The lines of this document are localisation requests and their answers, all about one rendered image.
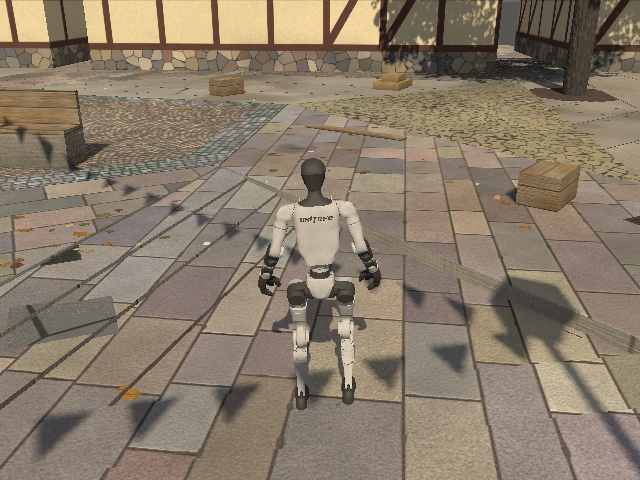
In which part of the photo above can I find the robot left upper arm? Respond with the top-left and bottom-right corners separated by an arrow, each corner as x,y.
269,203 -> 295,258

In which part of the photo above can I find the robot left forearm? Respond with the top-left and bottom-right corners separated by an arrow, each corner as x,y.
260,243 -> 279,279

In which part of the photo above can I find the robot right foot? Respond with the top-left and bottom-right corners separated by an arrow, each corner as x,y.
342,376 -> 356,403

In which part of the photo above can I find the robot right forearm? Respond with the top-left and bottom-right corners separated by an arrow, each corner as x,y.
358,238 -> 378,273

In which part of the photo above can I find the robot right upper arm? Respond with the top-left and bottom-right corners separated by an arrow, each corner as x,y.
336,200 -> 368,254

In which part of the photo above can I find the right robot hand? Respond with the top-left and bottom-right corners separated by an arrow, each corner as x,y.
359,268 -> 382,290

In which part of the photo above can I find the robot left thigh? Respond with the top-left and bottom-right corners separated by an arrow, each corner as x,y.
287,279 -> 309,347

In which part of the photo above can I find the left robot hand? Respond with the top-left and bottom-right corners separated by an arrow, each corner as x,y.
258,276 -> 281,296

